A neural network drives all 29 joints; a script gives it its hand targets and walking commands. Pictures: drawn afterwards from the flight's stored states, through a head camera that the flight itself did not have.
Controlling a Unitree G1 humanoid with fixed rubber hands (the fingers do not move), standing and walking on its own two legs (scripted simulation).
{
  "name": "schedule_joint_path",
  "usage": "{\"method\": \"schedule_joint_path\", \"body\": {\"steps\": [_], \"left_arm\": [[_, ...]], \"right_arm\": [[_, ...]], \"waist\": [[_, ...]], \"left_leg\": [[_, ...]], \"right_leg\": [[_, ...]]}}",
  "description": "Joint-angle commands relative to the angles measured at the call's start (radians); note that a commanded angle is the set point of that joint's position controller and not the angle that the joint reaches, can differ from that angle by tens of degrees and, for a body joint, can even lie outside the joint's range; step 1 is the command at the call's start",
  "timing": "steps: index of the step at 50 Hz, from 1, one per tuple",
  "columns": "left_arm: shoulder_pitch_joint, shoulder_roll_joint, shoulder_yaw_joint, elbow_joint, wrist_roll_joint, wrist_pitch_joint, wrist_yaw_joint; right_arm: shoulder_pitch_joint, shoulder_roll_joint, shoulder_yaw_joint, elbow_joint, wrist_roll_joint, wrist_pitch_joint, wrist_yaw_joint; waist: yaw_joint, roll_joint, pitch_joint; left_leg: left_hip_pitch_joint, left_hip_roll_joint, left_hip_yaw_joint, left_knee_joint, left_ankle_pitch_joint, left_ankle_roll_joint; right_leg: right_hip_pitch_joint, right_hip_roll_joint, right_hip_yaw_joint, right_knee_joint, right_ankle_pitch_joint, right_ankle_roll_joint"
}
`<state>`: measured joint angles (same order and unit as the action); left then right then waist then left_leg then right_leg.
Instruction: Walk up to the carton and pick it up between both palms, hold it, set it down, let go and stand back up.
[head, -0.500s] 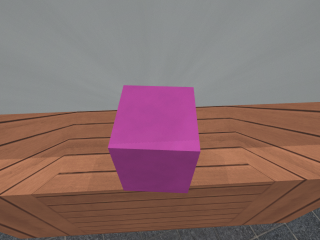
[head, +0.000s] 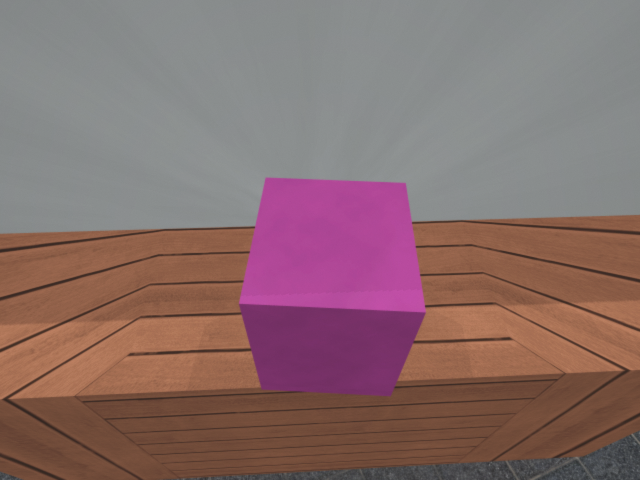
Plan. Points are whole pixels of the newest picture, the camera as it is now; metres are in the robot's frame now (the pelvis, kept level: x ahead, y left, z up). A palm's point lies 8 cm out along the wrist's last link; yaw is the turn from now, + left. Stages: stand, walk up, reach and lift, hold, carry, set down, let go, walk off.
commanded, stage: walk up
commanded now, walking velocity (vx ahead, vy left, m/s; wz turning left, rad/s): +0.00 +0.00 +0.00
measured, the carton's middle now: (330, 290) +0.38 +0.00 -0.01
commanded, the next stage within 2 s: stand in 0.44 s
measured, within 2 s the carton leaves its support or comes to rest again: neither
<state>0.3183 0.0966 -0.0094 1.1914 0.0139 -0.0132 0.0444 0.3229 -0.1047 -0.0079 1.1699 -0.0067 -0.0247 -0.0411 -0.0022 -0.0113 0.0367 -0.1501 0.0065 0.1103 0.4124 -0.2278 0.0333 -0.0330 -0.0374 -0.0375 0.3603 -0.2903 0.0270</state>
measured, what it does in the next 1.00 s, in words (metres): stands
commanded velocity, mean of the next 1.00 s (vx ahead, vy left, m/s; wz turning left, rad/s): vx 0.00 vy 0.00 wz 0.00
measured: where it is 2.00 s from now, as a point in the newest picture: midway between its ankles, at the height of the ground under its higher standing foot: outside the picture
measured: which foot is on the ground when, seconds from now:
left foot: down 0.00-1.00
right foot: down 0.00-1.00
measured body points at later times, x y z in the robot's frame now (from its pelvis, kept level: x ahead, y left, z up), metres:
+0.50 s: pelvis +0.00 +0.02 +0.00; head +0.00 +0.03 +0.45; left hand -0.05 +0.22 -0.17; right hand -0.05 -0.18 -0.16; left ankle +0.00 +0.09 -0.74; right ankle -0.06 -0.13 -0.74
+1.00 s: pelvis -0.03 +0.01 -0.03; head +0.03 +0.04 +0.42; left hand +0.06 +0.27 -0.19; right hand +0.09 -0.23 -0.16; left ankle +0.00 +0.09 -0.74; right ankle -0.06 -0.13 -0.74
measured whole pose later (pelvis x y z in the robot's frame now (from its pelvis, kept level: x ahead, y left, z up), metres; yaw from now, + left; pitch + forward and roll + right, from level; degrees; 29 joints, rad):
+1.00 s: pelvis -0.03 +0.01 -0.03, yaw +1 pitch +6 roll +0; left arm 0.02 0.31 -0.06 0.91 -0.15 0.49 0.11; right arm -0.02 -0.14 -0.14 0.91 0.02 0.36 0.00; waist -0.04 -0.07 0.03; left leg -0.50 -0.01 0.12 0.68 -0.29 0.06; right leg -0.42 -0.07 -0.02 0.72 -0.41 0.04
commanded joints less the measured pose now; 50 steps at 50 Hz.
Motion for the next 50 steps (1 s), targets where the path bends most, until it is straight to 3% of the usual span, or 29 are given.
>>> {"method": "schedule_joint_path", "body": {"steps": [1, 2, 3, 6, 9, 13, 14, 16, 18, 20, 22, 23, 24, 26, 28, 30, 33, 35, 36, 37, 38, 39, 40, 43, 44, 45, 46, 48, 50], "left_arm": [[0.055, 0.094, 0.015, -0.011, 0.005, -0.003, 0.003], [0.078, 0.049, 0.009, -0.001, -0.003, -0.002, 0.001], [0.091, 0.059, 0.008, 0.003, 0.002, 0.0, 0.003], [0.114, 0.047, -0.001, 0.017, 0.003, 0.002, 0.005], [0.104, 0.061, 0.005, 0.006, 0.002, 0.004, 0.004], [0.129, 0.066, 0.004, 0.013, -0.003, 0.007, 0.003], [0.114, 0.06, 0.002, 0.018, -0.001, 0.009, 0.004], [0.107, 0.071, 0.001, 0.009, -0.004, 0.007, 0.003], [0.114, 0.027, -0.001, 0.02, -0.007, 0.007, 0.002], [0.13, 0.03, 0.0, 0.016, -0.008, 0.01, 0.003], [0.145, 0.043, 0.003, 0.024, -0.005, 0.015, 0.005], [0.151, 0.055, 0.002, 0.027, -0.007, 0.013, 0.003], [0.146, 0.065, 0.004, 0.029, -0.007, 0.008, 0.006], [0.131, 0.046, 0.001, 0.023, -0.011, 0.008, 0.006], [0.165, 0.041, -0.005, 0.024, -0.005, 0.008, 0.003], [0.125, 0.045, -0.005, 0.031, -0.006, 0.008, 0.005], [0.147, 0.033, -0.008, 0.037, -0.002, 0.002, 0.007], [0.16, 0.053, 0.0, 0.044, -0.002, -0.005, 0.008], [0.178, 0.037, -0.005, 0.05, -0.01, -0.006, 0.007], [0.163, 0.054, -0.003, 0.045, -0.009, -0.004, 0.005], [0.156, 0.049, -0.004, 0.032, -0.007, -0.002, 0.006], [0.153, 0.047, -0.002, 0.033, -0.008, 0.002, 0.006], [0.137, 0.034, -0.007, 0.035, -0.001, 0.005, 0.008], [0.15, 0.049, -0.005, 0.04, -0.002, 0.006, 0.008], [-1.141, 0.302, -0.007, -0.635, -0.092, 0.15, -0.023], [-0.866, 0.226, -0.061, -0.502, -0.105, 0.272, 0.038], [-0.776, 0.219, -0.094, -0.521, -0.131, 0.386, 0.062], [-0.685, 0.191, -0.068, -0.531, -0.193, 0.563, 0.087], [-0.677, 0.198, -0.075, -0.562, -0.243, 0.668, 0.072]], "right_arm": [[0.098, -0.052, -0.007, -0.003, 0.002, -0.003, -0.003], [0.09, -0.058, -0.007, -0.008, 0.004, -0.003, -0.004], [0.102, -0.071, -0.015, -0.004, 0.003, 0.001, -0.003], [0.07, -0.067, -0.013, -0.008, -0.001, -0.001, -0.001], [0.116, -0.077, -0.013, -0.004, -0.002, -0.003, 0.001], [0.106, -0.075, -0.016, 0.003, 0.003, -0.006, -0.001], [0.109, -0.059, -0.01, -0.001, 0.0, -0.004, 0.002], [0.108, -0.069, -0.014, -0.003, 0.002, -0.004, 0.003], [0.097, -0.059, -0.013, -0.005, 0.002, -0.007, -0.002], [0.123, -0.077, -0.014, 0.007, 0.005, -0.006, 0.0], [0.088, -0.075, -0.012, -0.006, -0.006, -0.006, -0.002], [0.078, -0.07, -0.014, -0.012, 0.0, -0.008, -0.003], [0.101, -0.063, -0.007, -0.003, 0.0, -0.01, 0.0], [0.136, -0.085, -0.017, 0.002, 0.008, -0.011, 0.0], [0.111, -0.069, -0.016, 0.001, 0.003, -0.006, 0.003], [0.118, -0.043, -0.007, 0.002, 0.011, -0.005, 0.001], [0.11, -0.072, -0.011, 0.0, -0.005, -0.005, 0.002], [0.107, -0.079, -0.021, -0.003, 0.006, -0.013, 0.002], [0.11, -0.066, -0.017, -0.003, 0.005, -0.015, 0.002], [0.119, -0.053, -0.015, -0.007, 0.002, -0.015, 0.003], [0.11, -0.054, -0.009, 0.0, 0.005, -0.012, 0.002], [0.091, -0.058, -0.007, -0.002, 0.001, -0.011, 0.0], [0.097, -0.06, -0.012, 0.001, 0.007, -0.009, 0.0], [0.11, -0.055, -0.009, -0.007, 0.008, -0.003, 0.003], [-1.095, -0.187, -0.111, -0.618, 0.029, 0.063, 0.015], [-0.746, -0.139, -0.207, -0.39, -0.04, 0.203, 0.027], [-0.662, -0.154, -0.222, -0.409, -0.054, 0.293, 0.046], [-0.603, -0.059, -0.123, -0.438, 0.023, 0.438, 0.074], [-0.534, 0.033, -0.038, -0.399, 0.136, 0.544, 0.075]], "waist": [[-0.022, -0.027, 0.048], [-0.007, 0.04, 0.038], [-0.019, -0.023, 0.067], [-0.001, 0.042, 0.088], [-0.013, -0.024, 0.082], [0.006, 0.035, 0.092], [-0.01, 0.05, 0.078], [-0.008, 0.042, 0.06], [0.001, -0.056, 0.079], [0.003, 0.072, 0.064], [0.011, 0.065, 0.083], [0.013, 0.039, 0.072], [0.007, -0.05, 0.055], [-0.013, -0.023, 0.049], [0.0, 0.047, 0.057], [-0.023, 0.013, 0.096], [-0.007, -0.006, 0.075], [-0.006, -0.079, 0.022], [-0.004, -0.025, 0.032], [-0.008, -0.037, 0.027], [-0.01, 0.031, 0.052], [-0.001, 0.0, 0.078], [-0.011, 0.042, 0.098], [-0.016, -0.017, 0.128], [-0.092, -0.218, -0.059], [-0.098, -0.125, -0.051], [-0.095, -0.11, -0.146], [-0.017, -0.053, -0.215], [0.011, 0.06, -0.331]], "left_leg": [[0.021, 0.115, -0.111, -0.061, 0.278, 0.017], [0.031, 0.115, -0.118, -0.061, 0.253, 0.018], [0.033, 0.11, -0.121, -0.064, 0.235, 0.025], [0.01, 0.111, -0.129, -0.073, 0.178, 0.031], [-0.019, 0.105, -0.127, -0.081, 0.157, 0.01], [0.01, 0.105, -0.13, -0.104, 0.137, 0.018], [0.005, 0.105, -0.139, -0.118, 0.1, 0.018], [0.005, 0.103, -0.146, -0.116, 0.124, 0.018], [0.039, 0.124, -0.159, -0.127, 0.173, 0.017], [-0.034, 0.116, -0.181, -0.153, 0.093, 0.018], [-0.028, 0.119, -0.178, -0.168, 0.03, 0.018], [0.002, 0.117, -0.166, -0.155, 0.094, 0.025], [0.015, 0.115, -0.17, -0.14, 0.15, 0.024], [0.033, 0.114, -0.162, -0.138, 0.162, 0.021], [0.034, 0.103, -0.161, -0.144, 0.087, 0.018], [0.003, 0.115, -0.147, -0.146, 0.144, 0.026], [0.022, 0.101, -0.13, -0.105, 0.207, 0.024], [0.076, 0.107, -0.13, -0.084, 0.287, 0.039], [0.073, 0.106, -0.125, -0.084, 0.258, 0.037], [0.058, 0.107, -0.116, -0.091, 0.239, 0.033], [0.038, 0.093, -0.118, -0.108, 0.201, 0.026], [0.031, 0.101, -0.128, -0.106, 0.194, 0.033], [-0.009, 0.094, -0.13, -0.121, 0.14, 0.018], [0.003, 0.101, -0.147, -0.117, 0.139, 0.022], [-0.334, 0.053, -0.111, 0.025, -0.082, -0.014], [-0.301, 0.013, -0.062, 0.11, -0.337, -0.041], [-0.266, 0.014, -0.053, 0.116, -0.361, -0.033], [-0.273, 0.021, -0.056, 0.147, -0.254, -0.035], [-0.291, 0.034, -0.096, 0.212, 0.015, -0.05]], "right_leg": [[-0.085, -0.085, 0.061, -0.052, 0.224, -0.022], [-0.097, -0.076, 0.05, -0.057, 0.201, -0.018], [-0.125, -0.075, 0.048, -0.068, 0.169, -0.018], [-0.129, -0.078, 0.061, -0.071, 0.157, -0.023], [-0.099, -0.064, 0.046, -0.06, 0.143, -0.007], [-0.132, -0.069, 0.053, -0.058, 0.156, -0.005], [-0.132, -0.072, 0.051, -0.056, 0.128, -0.011], [-0.118, -0.065, 0.043, -0.046, 0.117, -0.003], [-0.168, -0.064, 0.03, -0.025, 0.123, -0.002], [-0.1, -0.065, 0.027, -0.008, 0.105, 0.009], [-0.127, -0.058, 0.027, -0.011, 0.103, 0.003], [-0.136, -0.068, 0.026, -0.027, 0.136, 0.007], [-0.103, -0.068, 0.027, -0.031, 0.135, 0.007], [-0.133, -0.07, 0.027, -0.027, 0.13, 0.012], [-0.148, -0.07, 0.038, -0.051, 0.109, 0.006], [-0.15, -0.087, 0.043, -0.03, 0.132, 0.009], [-0.137, -0.084, 0.036, -0.049, 0.154, 0.016], [-0.121, -0.089, 0.039, -0.04, 0.19, 0.013], [-0.149, -0.082, 0.039, -0.059, 0.162, 0.012], [-0.131, -0.087, 0.046, -0.048, 0.151, 0.011], [-0.143, -0.087, 0.051, -0.044, 0.14, 0.006], [-0.152, -0.088, 0.034, -0.046, 0.153, 0.006], [-0.145, -0.085, 0.039, -0.047, 0.145, 0.008], [-0.179, -0.084, 0.035, -0.05, 0.142, 0.012], [-0.512, 0.03, 0.039, 0.127, -0.048, -0.038], [-0.528, 0.021, -0.021, 0.236, -0.26, -0.066], [-0.462, 0.014, -0.033, 0.275, -0.23, -0.074], [-0.455, -0.017, -0.012, 0.288, -0.139, -0.079], [-0.479, -0.025, 0.013, 0.342, 0.058, -0.088]]}}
